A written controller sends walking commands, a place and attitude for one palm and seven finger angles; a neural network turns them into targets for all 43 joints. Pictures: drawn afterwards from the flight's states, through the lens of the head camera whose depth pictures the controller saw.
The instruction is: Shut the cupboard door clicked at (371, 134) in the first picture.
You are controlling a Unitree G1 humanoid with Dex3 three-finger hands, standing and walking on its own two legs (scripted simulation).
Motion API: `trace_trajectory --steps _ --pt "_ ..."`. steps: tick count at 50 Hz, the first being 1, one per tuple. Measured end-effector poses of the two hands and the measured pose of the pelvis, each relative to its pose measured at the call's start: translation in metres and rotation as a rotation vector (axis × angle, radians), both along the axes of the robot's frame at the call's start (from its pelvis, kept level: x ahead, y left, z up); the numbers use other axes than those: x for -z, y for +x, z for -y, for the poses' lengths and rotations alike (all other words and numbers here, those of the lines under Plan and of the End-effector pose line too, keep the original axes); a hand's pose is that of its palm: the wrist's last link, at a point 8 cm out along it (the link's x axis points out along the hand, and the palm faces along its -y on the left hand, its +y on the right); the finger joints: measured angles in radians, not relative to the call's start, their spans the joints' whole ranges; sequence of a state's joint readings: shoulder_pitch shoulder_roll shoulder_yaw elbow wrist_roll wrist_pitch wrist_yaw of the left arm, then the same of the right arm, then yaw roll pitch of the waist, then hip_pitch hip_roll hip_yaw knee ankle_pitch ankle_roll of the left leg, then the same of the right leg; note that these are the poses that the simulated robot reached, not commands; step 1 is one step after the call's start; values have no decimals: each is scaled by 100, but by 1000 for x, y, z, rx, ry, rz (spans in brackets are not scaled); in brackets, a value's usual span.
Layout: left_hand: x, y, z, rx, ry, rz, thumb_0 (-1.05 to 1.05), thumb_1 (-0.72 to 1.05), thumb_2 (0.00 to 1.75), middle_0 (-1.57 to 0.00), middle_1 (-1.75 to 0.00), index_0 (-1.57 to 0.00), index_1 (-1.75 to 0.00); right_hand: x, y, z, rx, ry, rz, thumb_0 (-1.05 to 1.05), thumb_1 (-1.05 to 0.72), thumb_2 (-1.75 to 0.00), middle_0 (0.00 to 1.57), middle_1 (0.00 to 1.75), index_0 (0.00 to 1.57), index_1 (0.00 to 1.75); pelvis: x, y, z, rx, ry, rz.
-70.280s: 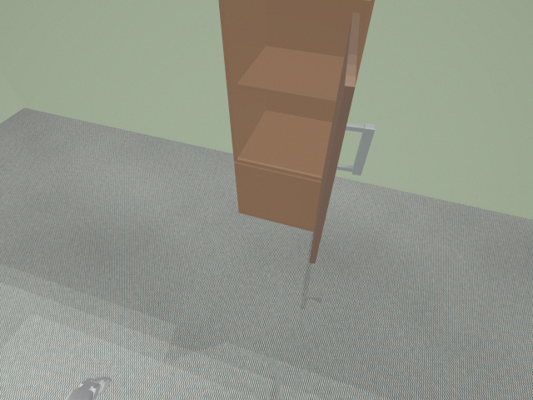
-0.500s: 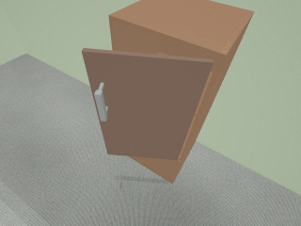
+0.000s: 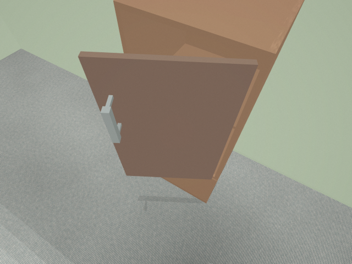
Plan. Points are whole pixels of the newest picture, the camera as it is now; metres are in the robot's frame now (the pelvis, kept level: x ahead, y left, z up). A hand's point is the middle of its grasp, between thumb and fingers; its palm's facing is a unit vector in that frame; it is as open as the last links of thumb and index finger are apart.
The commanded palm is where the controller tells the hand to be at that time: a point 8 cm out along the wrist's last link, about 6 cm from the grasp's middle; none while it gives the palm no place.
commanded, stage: come to a stop and stand still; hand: left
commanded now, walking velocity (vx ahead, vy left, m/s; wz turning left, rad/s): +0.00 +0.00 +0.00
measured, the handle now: (113, 120) +0.44 +0.19 +0.03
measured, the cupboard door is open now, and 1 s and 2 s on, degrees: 28 28 28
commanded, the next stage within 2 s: look again from close up in 0.46 s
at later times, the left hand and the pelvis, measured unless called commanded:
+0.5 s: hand out of the picture +0.00 +0.20 -0.15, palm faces -0.01 -0.96 -0.28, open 7.4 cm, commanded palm none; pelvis -0.03 +0.00 +0.01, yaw -2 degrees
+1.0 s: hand out of the picture +0.01 +0.15 -0.15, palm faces -0.02 -0.97 -0.24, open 7.3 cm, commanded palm none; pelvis -0.02 -0.03 +0.01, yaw -1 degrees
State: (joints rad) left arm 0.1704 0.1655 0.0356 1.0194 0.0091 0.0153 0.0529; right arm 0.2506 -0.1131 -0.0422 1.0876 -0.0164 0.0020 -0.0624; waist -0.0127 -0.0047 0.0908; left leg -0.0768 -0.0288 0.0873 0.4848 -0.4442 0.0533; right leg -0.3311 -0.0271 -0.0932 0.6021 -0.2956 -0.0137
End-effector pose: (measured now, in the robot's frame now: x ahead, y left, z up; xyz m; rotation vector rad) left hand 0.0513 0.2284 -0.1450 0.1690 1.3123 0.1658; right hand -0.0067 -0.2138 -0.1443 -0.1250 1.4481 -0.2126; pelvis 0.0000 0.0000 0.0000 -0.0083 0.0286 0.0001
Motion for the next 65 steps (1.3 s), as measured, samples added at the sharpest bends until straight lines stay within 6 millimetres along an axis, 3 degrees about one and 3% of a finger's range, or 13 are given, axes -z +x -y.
trace_trajectory --steps 8,15,25,38,50,59,61,65 --pt "-3 -9 6 17 -8 58 0 92 90 -20 -30 -20 -30 -8 22 19 -5 -33 146 1 -92 -90 20 30 20 30 0 -12 0 9 -1 22" --pt "-13 -27 -11 34 14 41 1 92 90 -20 -30 -20 -30 -11 31 13 -59 -14 255 1 -91 -90 20 30 19 30 -3 -22 -7 27 5 54" --pt "-30 -51 -17 35 63 -7 1 91 90 -20 -30 -20 -30 -4 2 16 -77 31 176 0 -91 -90 20 30 20 30 -11 -30 -1 29 20 57" --pt "-25 -52 16 40 25 -43 1 91 90 -20 -30 -20 -30 -1 -44 30 -50 42 9 1 -91 -90 20 30 19 30 -12 -25 17 20 26 54" --pt "-23 -41 31 40 24 -19 1 92 90 -20 -30 -20 -30 -1 -45 32 -35 64 0 0 -91 -90 20 30 19 30 -13 -23 32 17 25 53" --pt "-22 -46 36 25 25 -17 1 92 90 -20 -30 -20 -30 -2 -40 35 -35 67 13 0 -91 -90 20 30 19 30 -12 -24 38 15 19 46" --pt "-36 -23 29 -55 25 165 1 92 90 -21 -30 -20 -30 -5 -29 42 -42 4 123 1 -91 -90 21 30 20 30 -8 -30 38 32 19 58" --pt "-108 48 26 -60 68 693 2 92 90 -22 -32 -22 -32 -16 17 59 -58 -58 438 1 -91 -90 21 30 20 30 -2 -35 32 0 18 41"
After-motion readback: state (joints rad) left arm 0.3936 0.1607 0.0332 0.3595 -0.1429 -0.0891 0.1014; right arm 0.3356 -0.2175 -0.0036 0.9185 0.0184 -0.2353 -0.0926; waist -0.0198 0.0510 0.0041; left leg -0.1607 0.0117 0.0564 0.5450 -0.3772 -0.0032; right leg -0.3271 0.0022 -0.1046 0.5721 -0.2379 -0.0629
